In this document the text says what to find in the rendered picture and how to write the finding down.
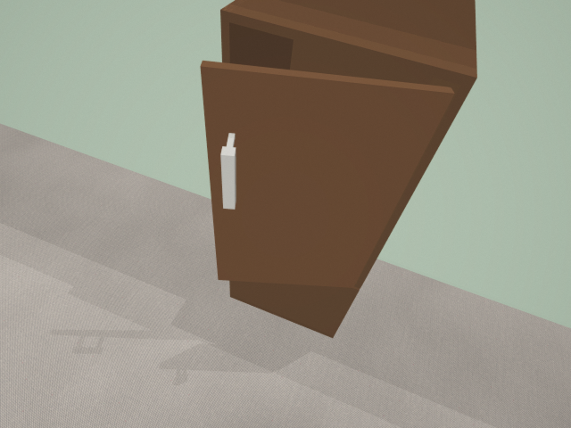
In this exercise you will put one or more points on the cupboard door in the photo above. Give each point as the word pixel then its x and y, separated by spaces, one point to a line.
pixel 321 163

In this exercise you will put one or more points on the handle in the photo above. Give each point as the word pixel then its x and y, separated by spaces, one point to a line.
pixel 228 173

